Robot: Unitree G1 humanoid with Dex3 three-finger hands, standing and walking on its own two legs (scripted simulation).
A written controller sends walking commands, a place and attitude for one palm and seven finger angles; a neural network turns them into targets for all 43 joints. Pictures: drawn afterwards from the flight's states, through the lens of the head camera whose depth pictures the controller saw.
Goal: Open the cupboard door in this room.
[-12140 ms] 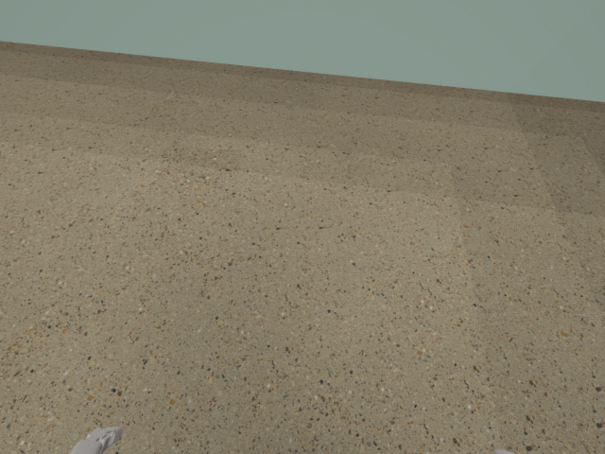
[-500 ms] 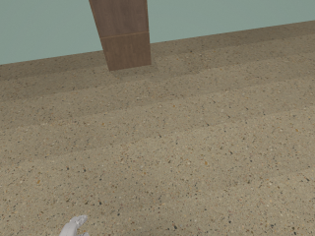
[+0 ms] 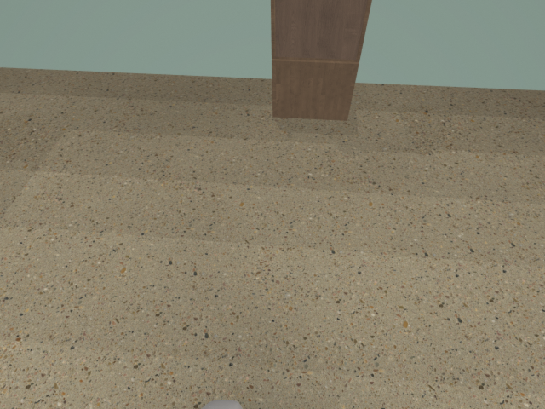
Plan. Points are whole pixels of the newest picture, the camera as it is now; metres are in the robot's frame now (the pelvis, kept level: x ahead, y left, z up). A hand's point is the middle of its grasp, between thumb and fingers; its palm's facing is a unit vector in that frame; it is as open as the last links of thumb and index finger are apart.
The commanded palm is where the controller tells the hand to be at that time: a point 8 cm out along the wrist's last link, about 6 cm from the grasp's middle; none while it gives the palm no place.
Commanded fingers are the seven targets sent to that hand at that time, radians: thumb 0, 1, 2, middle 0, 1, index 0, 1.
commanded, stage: turn or walk to find it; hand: left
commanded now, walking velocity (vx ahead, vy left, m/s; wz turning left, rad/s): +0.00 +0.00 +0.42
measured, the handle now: out of the picture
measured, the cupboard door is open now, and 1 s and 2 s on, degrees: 0 0 0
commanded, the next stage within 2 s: stand and wait in 1.08 s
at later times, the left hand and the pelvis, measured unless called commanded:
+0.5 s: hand out of the picture +0.07 +0.18 -0.15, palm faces +0.17 -0.94 -0.29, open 7.4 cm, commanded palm none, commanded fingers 0.00 0.90 0.90 -0.20 -0.30 -0.20 -0.30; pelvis +0.00 -0.03 +0.00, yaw +8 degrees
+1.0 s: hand out of the picture -0.06 +0.21 -0.18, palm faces +0.40 -0.89 -0.23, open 7.4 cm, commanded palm none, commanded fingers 0.00 0.90 0.90 -0.20 -0.30 -0.20 -0.30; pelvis -0.01 +0.00 +0.00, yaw +21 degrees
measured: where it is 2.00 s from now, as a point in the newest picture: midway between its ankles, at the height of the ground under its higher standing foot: outside the picture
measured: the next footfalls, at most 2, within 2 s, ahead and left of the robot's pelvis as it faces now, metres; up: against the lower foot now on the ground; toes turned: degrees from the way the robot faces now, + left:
left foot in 0.02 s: +0.07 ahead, +0.13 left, +0.00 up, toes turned +4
right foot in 0.40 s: +0.06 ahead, -0.12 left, +0.00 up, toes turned +0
